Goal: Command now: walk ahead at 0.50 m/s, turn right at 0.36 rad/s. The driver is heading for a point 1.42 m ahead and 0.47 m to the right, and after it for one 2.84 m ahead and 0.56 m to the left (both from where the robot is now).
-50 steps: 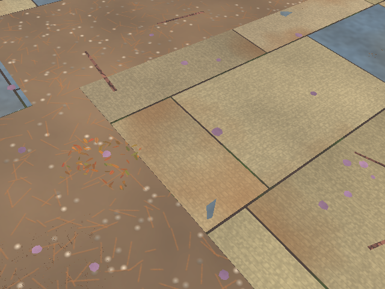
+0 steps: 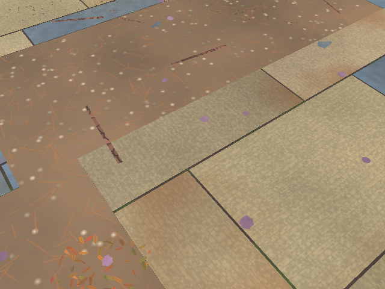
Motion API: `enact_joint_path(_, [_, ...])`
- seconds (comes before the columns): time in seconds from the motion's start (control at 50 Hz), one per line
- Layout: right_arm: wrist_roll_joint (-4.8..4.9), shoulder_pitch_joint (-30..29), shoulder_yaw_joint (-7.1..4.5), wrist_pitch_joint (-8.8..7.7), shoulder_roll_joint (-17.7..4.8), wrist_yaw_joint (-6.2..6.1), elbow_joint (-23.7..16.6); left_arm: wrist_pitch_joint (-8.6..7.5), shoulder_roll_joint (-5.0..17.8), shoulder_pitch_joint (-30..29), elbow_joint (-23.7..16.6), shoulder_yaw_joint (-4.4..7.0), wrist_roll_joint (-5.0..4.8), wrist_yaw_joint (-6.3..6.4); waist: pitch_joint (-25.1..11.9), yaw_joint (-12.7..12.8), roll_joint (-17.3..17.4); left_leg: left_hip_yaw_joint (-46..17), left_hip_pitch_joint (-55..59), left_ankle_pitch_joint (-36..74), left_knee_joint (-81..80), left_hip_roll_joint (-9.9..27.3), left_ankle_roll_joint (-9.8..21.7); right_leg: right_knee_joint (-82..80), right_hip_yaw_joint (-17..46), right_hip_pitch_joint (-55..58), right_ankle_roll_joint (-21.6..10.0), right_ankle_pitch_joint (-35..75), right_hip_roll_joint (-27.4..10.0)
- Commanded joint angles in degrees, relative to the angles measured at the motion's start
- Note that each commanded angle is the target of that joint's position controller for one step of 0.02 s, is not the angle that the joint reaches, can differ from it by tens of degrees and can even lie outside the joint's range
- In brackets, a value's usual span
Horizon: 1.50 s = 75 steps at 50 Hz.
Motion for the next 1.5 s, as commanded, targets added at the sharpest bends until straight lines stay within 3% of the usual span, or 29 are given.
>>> enact_joint_path(0.02, [0.13,0.2,-0.73,-1.05,-5.5,-0.26,-2.3,-0.19,1.6,-2.5,-3.4,0.12,-0.18,-0.44,3.1,0.6,4.9,-5.8,-2.1,14.4,-8.6,15.5,2.5,-5.5,-0.9,-3.1,0.6,7.0,-0.5])
enact_joint_path(0.16, [-0.13,6.2,-0.48,-0.18,-6.5,-1.70,0.5,-0.70,0.5,-13.4,-8.1,-1.06,0.26,-1.19,4.3,-2.4,5.6,1.3,8.9,31.9,-3.3,17.5,1.0,-21.7,-9.3,-1.3,-2.2,7.1,2.3])
enact_joint_path(0.22, [-0.40,4.6,-0.90,0.67,-8.7,-2.43,0.5,-0.58,2.0,-8.6,-7.4,-0.30,0.49,-0.77,0.6,0.8,8.3,3.9,12.7,56.2,7.6,18.7,0.3,-23.2,-12.4,6.5,-5.9,-1.6,7.2])
enact_joint_path(0.26, [-0.53,3.3,-1.38,1.69,-10.3,-2.40,-0.3,-1.06,4.6,2.6,-4.2,1.23,0.76,-0.30,-5.9,5.8,8.3,4.7,9.8,56.8,25.6,18.9,0.4,-27.1,-11.7,19.8,-9.1,-4.9,10.5])
enact_joint_path(0.28, [-0.22,1.6,-1.42,1.74,-10.3,-2.10,-1.7,-1.36,8.0,11.5,-1.8,2.77,1.50,0.38,-10.4,10.4,4.8,5.2,-0.7,42.6,41.1,17.5,-1.0,-31.4,-4.2,33.6,-12.1,-5.7,6.4])
enact_joint_path(0.3, [0.78,4.3,-0.24,1.28,-3.6,-0.94,-5.4,-1.15,14.9,11.6,-2.5,4.62,1.75,1.26,-15.2,6.5,-8.6,4.7,-25.7,-8.1,63.8,7.2,-4.5,-32.3,23.6,52.0,-20.5,2.2,-12.1])
enact_joint_path(0.32, [0.74,-1.5,-1.14,0.64,-7.9,-0.73,-7.8,-0.43,15.4,11.6,-3.1,4.85,-0.60,1.22,-18.2,7.9,-4.2,-8.0,-35.0,-19.7,72.9,1.6,-5.3,-39.4,39.5,54.1,-24.8,13.4,-16.2])
enact_joint_path(0.34, [0.96,-5.1,-0.76,0.07,-7.1,-0.71,-9.1,-0.35,14.0,7.8,-3.1,4.49,-1.10,1.77,-10.2,6.2,-0.3,-11.0,-38.8,-13.8,70.7,6.1,-5.1,-39.2,27.8,48.2,-22.7,24.3,-15.2])
enact_joint_path(0.38, [0.48,-4.2,-0.75,0.26,-6.8,-1.17,-8.4,-0.72,8.3,2.6,-3.7,3.04,-1.47,2.01,-2.6,1.5,5.5,-10.6,-32.9,-10.1,61.3,9.0,-5.9,-40.0,15.7,34.5,-17.0,38.2,-9.3])
enact_joint_path(0.42, [-1.25,-2.8,-0.79,2.76,-6.2,-1.04,-8.7,-1.18,6.5,0.9,-4.2,2.20,-1.88,2.12,-2.7,-1.0,4.1,-10.5,-27.2,-9.8,55.7,9.2,-7.4,-40.8,10.2,28.2,-14.3,42.4,-5.1])
enact_joint_path(0.46, [-1.25,-2.4,-0.55,4.41,-5.0,-0.83,-9.5,-1.75,8.8,2.1,-4.0,2.64,-1.59,1.97,-4.2,-1.8,2.6,-9.4,-26.6,-8.4,51.5,8.3,-8.6,-40.0,8.2,27.2,-13.5,48.7,-3.1])
enact_joint_path(0.58, [-0.65,-11.5,-0.19,5.55,-6.1,-0.93,-13.9,-0.19,10.0,6.5,-4.8,2.88,-1.48,2.55,-5.9,1.6,-1.6,-9.0,-29.7,0.1,40.2,7.1,-9.2,-37.0,9.2,29.7,-8.5,47.1,-0.2])
enact_joint_path(0.68, [0.01,-17.1,0.19,5.51,-7.6,-1.34,-16.4,1.21,10.9,8.9,-5.7,3.25,-0.73,3.17,-4.5,4.0,-2.4,-11.0,-31.3,-1.2,33.3,5.5,-8.1,-33.9,15.6,34.8,-8.6,43.5,-2.2])
enact_joint_path(0.74, [0.32,-15.0,0.29,4.89,-8.4,-1.66,-16.0,1.68,10.6,7.6,-6.5,3.14,-0.18,3.32,-3.7,3.5,-3.0,-11.2,-26.4,-4.0,26.8,4.4,-6.2,-30.7,17.3,35.2,-8.2,43.7,-2.7])
enact_joint_path(0.78, [0.23,-10.3,0.16,4.36,-8.7,-1.96,-14.8,1.67,10.6,4.7,-7.3,2.97,-0.60,3.37,-3.5,0.9,-3.2,-10.4,-16.5,-1.8,17.1,3.3,-4.4,-27.3,17.7,31.7,-5.6,40.6,-0.8])
enact_joint_path(0.8, [-0.35,-6.9,0.05,3.69,-8.9,-2.25,-14.0,1.28,10.3,2.9,-7.8,2.71,-1.50,3.34,-4.2,-1.6,-1.7,-11.3,-8.2,7.9,9.0,4.4,-3.1,-23.1,17.2,28.2,-3.4,36.8,1.4])
enact_joint_path(0.82, [-0.88,-3.8,-0.57,3.07,-12.7,-2.81,-14.4,0.69,7.5,4.4,-9.6,1.70,-2.09,3.27,-9.9,-1.5,7.6,-23.1,2.4,29.0,8.3,17.1,0.5,-12.2,13.0,23.1,-0.7,19.0,5.6])
enact_joint_path(0.84, [0.38,-5.6,-1.02,4.16,-15.7,-2.56,-15.4,1.37,6.2,11.9,-8.9,1.89,-2.05,3.70,-13.6,1.8,17.5,-37.6,6.8,53.4,9.1,29.9,10.9,0.1,5.1,14.5,0.9,-29.4,17.1])
enact_joint_path(0.86, [1.33,-4.4,-0.47,4.80,-12.6,-2.04,-14.8,2.27,9.2,12.6,-7.0,2.27,-0.01,3.98,-13.0,1.9,11.4,-40.1,2.5,48.2,8.2,30.0,13.9,7.4,5.9,13.0,1.1,-31.5,14.4])
enact_joint_path(0.88, [1.09,-7.0,0.47,4.87,-9.2,-1.91,-15.2,2.86,9.5,9.5,-6.2,2.47,0.20,3.82,-8.0,2.1,6.2,-33.7,-2.1,39.2,7.3,25.9,12.0,9.3,7.1,12.6,1.6,-26.8,12.9])
enact_joint_path(0.9, [0.56,-10.2,1.08,5.15,-7.5,-1.85,-15.6,3.38,8.9,7.4,-6.5,2.26,-0.08,3.54,-5.4,2.7,5.4,-28.0,-5.6,30.3,5.5,21.8,9.0,7.1,6.9,13.0,2.3,-23.4,11.6])
enact_joint_path(0.96, [-0.40,-12.3,1.38,5.17,-7.5,-1.95,-14.9,4.55,7.3,6.9,-5.7,1.42,-0.78,2.41,-4.4,3.2,11.2,-19.3,-9.0,22.4,3.0,14.9,5.2,0.3,4.4,17.2,4.5,-18.0,11.0])
enact_joint_path(1.1, [-0.37,-8.8,0.59,6.09,-10.2,-1.17,-11.5,4.98,5.7,2.6,-3.8,-0.46,-1.10,2.88,-4.3,0.6,12.4,-21.5,-8.3,2.5,1.7,14.9,5.2,-24.4,-0.8,24.3,3.3,-15.1,8.3])
enact_joint_path(1.16, [0.09,-7.9,0.57,6.75,-9.8,-1.21,-10.4,3.46,5.8,3.9,-1.9,-0.99,-0.51,3.26,-2.7,1.9,8.6,-21.3,-14.7,-3.7,2.8,13.7,0.5,-39.9,1.3,32.9,0.6,-3.3,6.1])
enact_joint_path(1.18, [0.32,-7.7,0.88,6.51,-8.4,-0.96,-10.8,2.64,7.9,3.2,-2.3,-0.96,0.44,3.57,-3.0,1.1,4.1,-19.8,-17.1,-5.3,5.5,12.1,-2.0,-42.2,8.7,34.2,-0.9,-4.5,-0.1])
enact_joint_path(1.2, [1.04,-7.4,1.27,6.46,-6.4,-0.75,-10.9,2.23,9.5,-0.4,-2.1,-0.88,-0.21,3.53,-0.5,-1.7,-3.1,-13.6,-13.4,-5.5,6.1,6.3,-3.7,-43.5,13.5,24.3,-3.1,-7.5,-4.0])
enact_joint_path(1.24, [0.51,-8.1,1.28,6.45,-6.4,-0.62,-8.5,1.06,5.4,-2.7,-1.3,-2.27,-0.49,3.10,0.8,-1.8,-2.7,-13.7,-2.4,1.1,6.4,6.9,-4.1,-45.7,11.8,16.1,-1.4,-13.3,-2.5])
enact_joint_path(1.3, [0.19,-6.1,0.91,5.89,-7.7,-0.42,-5.8,0.40,6.1,0.1,1.4,-2.24,-0.98,3.67,0.7,-1.4,-2.8,-14.8,-2.6,4.4,6.2,8.5,-3.1,-44.8,8.7,19.8,0.0,-8.5,0.3])
enact_joint_path(1.5, [0.39,-5.3,1.61,5.82,-5.7,-1.04,1.1,0.23,4.8,3.2,6.5,-2.68,-1.15,3.97,1.1,-0.2,2.4,-15.0,-4.5,4.9,4.8,8.7,-3.8,-43.2,7.1,23.8,-1.1,-3.1,0.6])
